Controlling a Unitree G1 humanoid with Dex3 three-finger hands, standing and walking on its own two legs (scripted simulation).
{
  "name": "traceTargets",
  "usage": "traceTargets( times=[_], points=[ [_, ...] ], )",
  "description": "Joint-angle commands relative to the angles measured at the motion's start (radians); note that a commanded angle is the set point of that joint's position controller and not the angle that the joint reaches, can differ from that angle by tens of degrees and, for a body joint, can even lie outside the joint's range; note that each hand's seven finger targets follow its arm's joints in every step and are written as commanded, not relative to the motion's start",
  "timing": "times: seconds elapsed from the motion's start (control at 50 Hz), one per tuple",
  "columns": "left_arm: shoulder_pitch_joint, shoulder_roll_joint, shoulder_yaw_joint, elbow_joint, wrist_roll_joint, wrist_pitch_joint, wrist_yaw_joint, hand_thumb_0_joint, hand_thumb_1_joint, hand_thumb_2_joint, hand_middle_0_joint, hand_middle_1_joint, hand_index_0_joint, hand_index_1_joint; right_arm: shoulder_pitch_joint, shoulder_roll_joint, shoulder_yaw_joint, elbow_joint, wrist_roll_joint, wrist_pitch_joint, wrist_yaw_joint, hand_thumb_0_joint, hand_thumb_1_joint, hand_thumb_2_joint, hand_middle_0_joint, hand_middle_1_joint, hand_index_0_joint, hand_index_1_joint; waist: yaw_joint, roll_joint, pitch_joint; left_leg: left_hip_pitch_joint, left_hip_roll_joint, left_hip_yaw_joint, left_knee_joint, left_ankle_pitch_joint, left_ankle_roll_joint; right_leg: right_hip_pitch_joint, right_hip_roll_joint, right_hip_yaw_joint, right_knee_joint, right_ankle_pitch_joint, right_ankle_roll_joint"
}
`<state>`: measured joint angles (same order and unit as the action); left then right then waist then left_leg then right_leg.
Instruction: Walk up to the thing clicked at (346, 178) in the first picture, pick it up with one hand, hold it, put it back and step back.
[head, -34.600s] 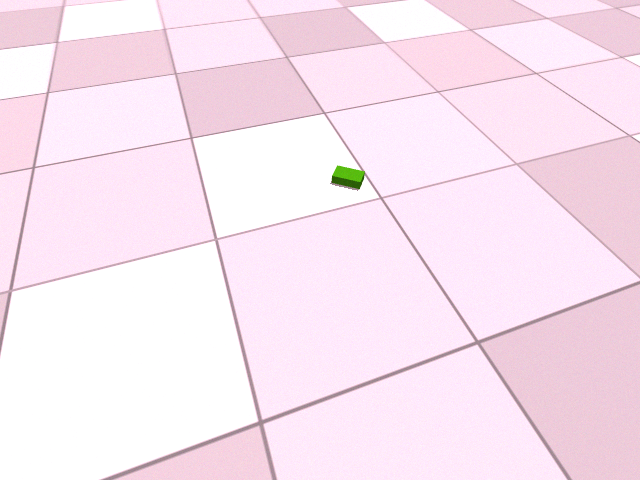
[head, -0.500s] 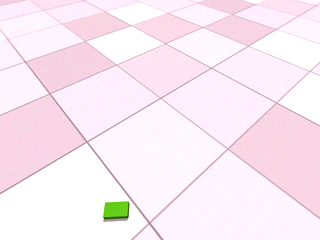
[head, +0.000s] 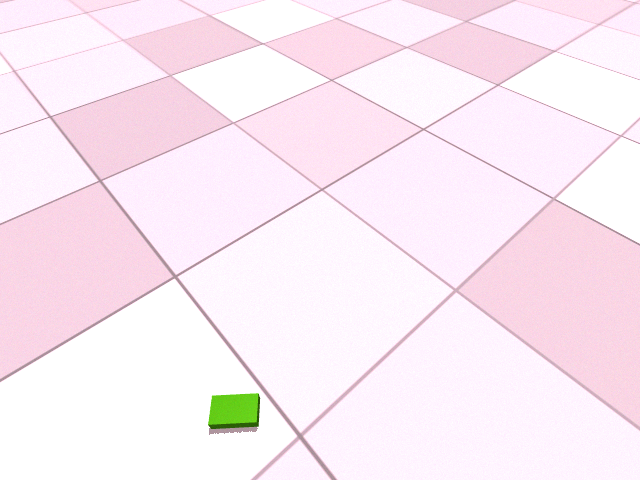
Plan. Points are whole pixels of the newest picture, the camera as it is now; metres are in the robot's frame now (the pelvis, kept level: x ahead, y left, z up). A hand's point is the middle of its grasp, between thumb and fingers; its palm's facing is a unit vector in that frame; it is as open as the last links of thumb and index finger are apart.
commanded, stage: stand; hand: left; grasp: from above
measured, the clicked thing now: (235, 410) +0.43 +0.27 -0.76
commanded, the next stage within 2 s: step back in 0.14 s
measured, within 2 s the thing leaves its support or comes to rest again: neither
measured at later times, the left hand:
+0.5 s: hand out of the picture +0.08 +0.25 -0.16, palm faces -0.07 -0.91 -0.41, open 7.4 cm
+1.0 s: hand out of the picture -0.03 +0.29 -0.17, palm faces -0.09 -0.93 -0.36, open 7.4 cm
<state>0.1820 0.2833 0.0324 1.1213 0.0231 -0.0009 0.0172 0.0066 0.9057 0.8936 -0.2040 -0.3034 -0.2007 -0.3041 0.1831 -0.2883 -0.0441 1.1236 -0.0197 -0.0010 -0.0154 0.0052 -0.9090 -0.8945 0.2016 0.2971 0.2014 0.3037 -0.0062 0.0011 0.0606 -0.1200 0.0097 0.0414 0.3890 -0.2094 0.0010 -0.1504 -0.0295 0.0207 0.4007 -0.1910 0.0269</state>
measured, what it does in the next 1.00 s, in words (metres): walks backwards: left foot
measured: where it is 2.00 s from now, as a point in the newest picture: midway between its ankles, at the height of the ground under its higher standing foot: outside the picture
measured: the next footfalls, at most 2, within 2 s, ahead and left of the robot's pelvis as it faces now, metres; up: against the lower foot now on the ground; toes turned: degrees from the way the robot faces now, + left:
left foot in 0.66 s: -0.09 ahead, +0.12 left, +0.00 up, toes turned -1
right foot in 1.06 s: -0.11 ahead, -0.08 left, +0.00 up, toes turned +0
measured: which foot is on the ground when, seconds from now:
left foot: down 0.00-0.40, up 0.42-0.64, down 0.66-1.00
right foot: down 0.00-0.68, up 0.70-1.00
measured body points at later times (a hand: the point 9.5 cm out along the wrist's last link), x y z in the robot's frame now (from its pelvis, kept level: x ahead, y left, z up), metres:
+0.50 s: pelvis -0.04 -0.01 -0.02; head +0.02 -0.02 +0.43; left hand +0.08 +0.30 -0.13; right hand +0.07 -0.34 -0.14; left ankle -0.05 +0.11 -0.70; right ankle +0.02 -0.14 -0.74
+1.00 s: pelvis -0.13 +0.04 -0.01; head -0.06 +0.05 +0.43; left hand -0.02 +0.34 -0.15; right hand -0.06 -0.28 -0.12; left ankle -0.13 +0.12 -0.74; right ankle -0.15 -0.09 -0.71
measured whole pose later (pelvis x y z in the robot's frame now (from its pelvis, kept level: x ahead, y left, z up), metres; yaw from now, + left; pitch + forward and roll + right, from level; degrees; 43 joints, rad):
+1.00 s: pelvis -0.13 +0.04 -0.01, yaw -3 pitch -2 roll +0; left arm 0.15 0.39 0.06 0.87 0.02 0.06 0.02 0.01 0.90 0.89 -0.21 -0.30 -0.20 -0.30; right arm 0.15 -0.34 -0.05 0.89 -0.02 0.02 -0.03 0.01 -0.90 -0.89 0.21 0.30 0.21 0.30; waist -0.01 -0.05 0.20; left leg -0.23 -0.04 0.06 0.55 -0.29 0.06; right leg -0.34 0.07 0.11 0.83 -0.43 0.00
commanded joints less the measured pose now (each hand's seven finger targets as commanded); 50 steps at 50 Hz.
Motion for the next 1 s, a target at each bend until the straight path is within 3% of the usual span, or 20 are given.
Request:
traceTargets(
  times=[0.0, 0.1, 0.12, 0.2, 0.32, 0.38, 0.4, 0.42, 0.52, 0.58, 0.62, 0.64, 0.66, 0.68, 0.7, 0.72, 0.76, 0.78, 0.9, 0.98],
  points=[
    [-0.026, 0.180, 0.030, -0.070, 0.000, -0.021, 0.003, 0.000, 0.900, 0.900, -0.200, -0.300, -0.200, -0.300, -0.031, -0.191, -0.030, -0.067, 0.000, -0.019, -0.003, 0.000, -0.900, -0.900, 0.200, 0.300, 0.200, 0.300, 0.001, 0.006, 0.012, -0.046, 0.108, -0.124, -0.121, -0.097, 0.032, -0.048, -0.069, 0.080, -0.091, -0.039, -0.041],
    [-0.045, 0.201, 0.027, -0.077, -0.005, -0.029, 0.003, 0.000, 0.900, 0.900, -0.200, -0.300, -0.200, -0.300, -0.045, -0.202, -0.025, -0.072, 0.004, -0.026, 0.001, 0.000, -0.900, -0.900, 0.200, 0.300, 0.200, 0.300, -0.002, -0.012, -0.034, 0.008, 0.112, -0.113, -0.091, 0.060, 0.032, -0.018, -0.082, 0.079, -0.080, 0.074, -0.044],
    [-0.067, 0.302, 0.060, -0.113, -0.026, -0.020, 0.004, 0.000, 0.900, 0.900, -0.200, -0.300, -0.200, -0.300, -0.096, -0.293, -0.040, -0.094, 0.014, -0.010, 0.005, 0.000, -0.900, -0.900, 0.200, 0.300, 0.200, 0.300, 0.000, -0.025, 0.035, -0.041, 0.116, -0.133, -0.001, 0.244, 0.039, -0.102, -0.072, 0.101, -0.005, 0.274, -0.049],
    [-0.065, 0.278, 0.057, -0.152, -0.030, -0.008, 0.010, 0.000, 0.900, 0.900, -0.200, -0.300, -0.200, -0.300, -0.077, -0.292, -0.047, -0.120, 0.026, 0.004, 0.003, 0.000, -0.900, -0.900, 0.200, 0.300, 0.200, 0.300, -0.013, 0.012, -0.099, -0.019, 0.141, -0.115, 0.051, 0.368, 0.074, -0.057, -0.054, 0.065, 0.114, 0.316, -0.078],
    [-0.029, 0.281, 0.054, -0.194, -0.016, 0.011, 0.005, 0.000, 0.900, 0.900, -0.200, -0.300, -0.200, -0.300, -0.133, -0.301, -0.058, -0.183, 0.029, 0.028, 0.007, 0.000, -0.900, -0.900, 0.200, 0.300, 0.200, 0.300, 0.007, 0.050, -0.161, -0.069, 0.139, -0.111, 0.156, 0.198, 0.121, -0.089, -0.051, 0.078, 0.195, 0.248, -0.114],
    [-0.054, 0.383, 0.081, -0.223, -0.006, 0.008, 0.004, 0.000, 0.900, 0.900, -0.200, -0.300, -0.200, -0.300, -0.136, -0.256, -0.047, -0.205, 0.027, 0.047, 0.011, 0.000, -0.900, -0.900, 0.200, 0.300, 0.200, 0.300, 0.025, -0.165, -0.115, -0.185, -0.070, -0.011, 0.482, -0.133, 0.022, -0.122, -0.258, 0.346, -0.030, 0.324, -0.265],
    [-0.075, 0.407, 0.087, -0.249, 0.008, 0.005, 0.009, 0.000, 0.900, 0.900, -0.200, -0.300, -0.200, -0.300, -0.115, -0.259, -0.051, -0.213, 0.018, 0.056, 0.013, 0.000, -0.900, -0.900, 0.200, 0.300, 0.200, 0.300, 0.027, -0.232, -0.105, -0.228, -0.107, -0.051, 0.650, -0.385, 0.023, -0.150, -0.339, 0.449, -0.076, 0.305, -0.330],
    [-0.082, 0.407, 0.092, -0.266, 0.023, 0.003, 0.011, 0.000, 0.900, 0.900, -0.200, -0.300, -0.200, -0.300, -0.080, -0.263, -0.053, -0.210, 0.015, 0.059, 0.015, 0.000, -0.900, -0.900, 0.200, 0.300, 0.200, 0.300, 0.018, -0.214, -0.100, -0.243, -0.082, -0.120, 0.686, -0.413, 0.025, -0.149, -0.335, 0.448, -0.052, 0.286, -0.344],
    [-0.172, 0.348, 0.088, -0.322, 0.025, 0.016, 0.019, 0.000, 0.900, 0.900, -0.200, -0.300, -0.200, -0.300, 0.001, -0.276, -0.048, -0.212, 0.030, 0.046, 0.014, 0.000, -0.900, -0.900, 0.200, 0.300, 0.200, 0.300, 0.009, -0.171, -0.133, -0.234, -0.080, -0.115, 0.652, -0.309, 0.003, -0.102, -0.204, 0.237, 0.026, 0.259, -0.263],
    [-0.137, 0.347, 0.090, -0.343, 0.019, 0.028, 0.024, 0.000, 0.900, 0.900, -0.200, -0.300, -0.200, -0.300, 0.023, -0.281, -0.047, -0.225, 0.010, 0.033, 0.004, 0.000, -0.900, -0.900, 0.200, 0.300, 0.200, 0.300, 0.014, -0.188, -0.173, -0.254, -0.008, -0.121, 0.317, -0.291, 0.011, 0.074, -0.220, 0.251, 0.100, 0.348, -0.231],
    [-0.146, 0.347, 0.083, -0.349, -0.007, 0.043, 0.015, 0.000, 0.900, 0.900, -0.200, -0.300, -0.200, -0.300, 0.056, -0.271, -0.052, -0.215, -0.007, 0.017, -0.002, 0.000, -0.900, -0.900, 0.200, 0.300, 0.200, 0.300, -0.019, -0.160, -0.156, -0.146, -0.022, -0.054, 0.004, -0.057, 0.016, 0.052, -0.170, 0.194, 0.192, 0.362, -0.179],
    [-0.128, 0.325, 0.076, -0.352, -0.016, 0.052, 0.007, 0.000, 0.900, 0.900, -0.200, -0.300, -0.200, -0.300, 0.054, -0.282, -0.060, -0.214, -0.022, 0.009, -0.003, 0.000, -0.900, -0.900, 0.200, 0.300, 0.200, 0.300, -0.012, -0.091, -0.144, -0.044, 0.013, -0.108, -0.050, 0.083, 0.018, -0.061, -0.117, 0.157, 0.251, 0.259, -0.134],
    [-0.096, 0.270, 0.066, -0.363, -0.023, 0.055, 0.006, 0.000, 0.900, 0.900, -0.200, -0.300, -0.200, -0.300, 0.029, -0.370, -0.083, -0.226, -0.041, 0.008, -0.006, 0.000, -0.900, -0.900, 0.200, 0.300, 0.200, 0.300, 0.013, 0.139, -0.122, 0.044, 0.193, -0.357, -0.079, 0.289, 0.037, -0.274, 0.030, 0.072, 0.406, -0.070, -0.078],
    [-0.089, 0.258, 0.063, -0.358, -0.019, 0.057, 0.018, 0.000, 0.900, 0.900, -0.200, -0.300, -0.200, -0.300, -0.037, -0.441, -0.095, -0.248, -0.043, 0.010, -0.001, 0.000, -0.900, -0.900, 0.200, 0.300, 0.200, 0.300, 0.036, 0.204, -0.074, 0.061, 0.270, -0.423, -0.038, 0.465, 0.061, -0.441, 0.161, 0.079, 0.492, -0.375, -0.051],
    [-0.156, 0.290, 0.079, -0.362, -0.001, 0.053, 0.032, 0.000, 0.900, 0.900, -0.200, -0.300, -0.200, -0.300, -0.003, -0.479, -0.103, -0.265, -0.025, 0.008, 0.000, 0.000, -0.900, -0.900, 0.200, 0.300, 0.200, 0.300, -0.058, 0.285, -0.073, -0.098, 0.377, -0.531, -0.078, 0.404, 0.167, -0.348, 0.151, 0.170, 0.613, -0.457, -0.030],
    [-0.190, 0.317, 0.087, -0.357, 0.007, 0.051, 0.032, 0.000, 0.900, 0.900, -0.200, -0.300, -0.200, -0.300, -0.041, -0.443, -0.100, -0.268, -0.019, 0.004, -0.006, 0.000, -0.900, -0.900, 0.200, 0.300, 0.200, 0.300, -0.049, 0.227, -0.024, -0.154, 0.350, -0.498, -0.102, 0.351, 0.170, -0.330, 0.139, 0.203, 0.705, -0.399, -0.033],
    [-0.109, 0.282, 0.078, -0.334, -0.017, 0.048, 0.019, 0.000, 0.900, 0.900, -0.200, -0.300, -0.200, -0.300, -0.121, -0.326, -0.066, -0.282, -0.031, 0.001, -0.019, 0.000, -0.900, -0.900, 0.200, 0.300, 0.200, 0.300, 0.034, 0.146, -0.028, 0.023, 0.158, -0.219, 0.026, 0.604, 0.039, -0.427, 0.145, 0.218, 0.715, -0.246, -0.051],
    [-0.052, 0.268, 0.074, -0.328, -0.023, 0.049, 0.018, 0.000, 0.900, 0.900, -0.200, -0.300, -0.200, -0.300, -0.116, -0.300, -0.061, -0.286, -0.018, 0.001, -0.026, 0.000, -0.900, -0.900, 0.200, 0.300, 0.200, 0.300, 0.060, 0.156, -0.046, 0.094, 0.150, -0.184, 0.048, 0.650, 0.013, -0.454, 0.151, 0.196, 0.722, -0.215, -0.059],
    [-0.088, 0.255, 0.078, -0.364, -0.002, 0.033, 0.011, 0.000, 0.900, 0.900, -0.200, -0.300, -0.200, -0.300, 0.010, -0.301, -0.075, -0.291, 0.002, 0.007, -0.036, 0.000, -0.900, -0.900, 0.200, 0.300, 0.200, 0.300, -0.035, 0.128, -0.085, 0.210, 0.203, -0.224, 0.088, 0.587, 0.131, -0.369, 0.109, 0.116, 0.484, -0.257, -0.009],
    [-0.040, 0.251, 0.080, -0.351, 0.006, 0.024, 0.007, 0.000, 0.900, 0.900, -0.200, -0.300, -0.200, -0.300, -0.013, -0.329, -0.083, -0.312, 0.005, 0.013, -0.025, 0.000, -0.900, -0.900, 0.200, 0.300, 0.200, 0.300, -0.023, 0.151, -0.108, 0.126, 0.222, -0.240, 0.116, 0.462, 0.174, -0.220, 0.059, 0.038, 0.248, -0.225, -0.036]
  ],
)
